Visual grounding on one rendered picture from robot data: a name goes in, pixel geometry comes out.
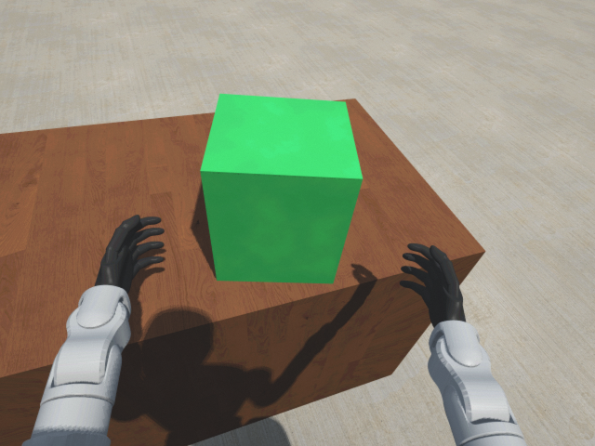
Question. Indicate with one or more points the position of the right robot hand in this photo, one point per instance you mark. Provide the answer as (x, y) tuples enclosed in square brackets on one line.
[(441, 294)]

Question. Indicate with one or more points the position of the pedestal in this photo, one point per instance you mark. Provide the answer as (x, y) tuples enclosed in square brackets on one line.
[(204, 357)]

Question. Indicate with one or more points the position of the left robot hand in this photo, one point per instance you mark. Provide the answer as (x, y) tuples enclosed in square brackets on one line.
[(119, 265)]

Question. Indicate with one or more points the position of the left robot forearm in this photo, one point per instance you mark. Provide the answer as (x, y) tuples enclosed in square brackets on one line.
[(80, 392)]

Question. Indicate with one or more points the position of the right robot forearm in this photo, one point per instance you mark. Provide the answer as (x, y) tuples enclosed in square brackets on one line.
[(476, 406)]

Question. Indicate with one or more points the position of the carton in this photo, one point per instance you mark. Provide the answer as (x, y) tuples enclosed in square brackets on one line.
[(281, 177)]

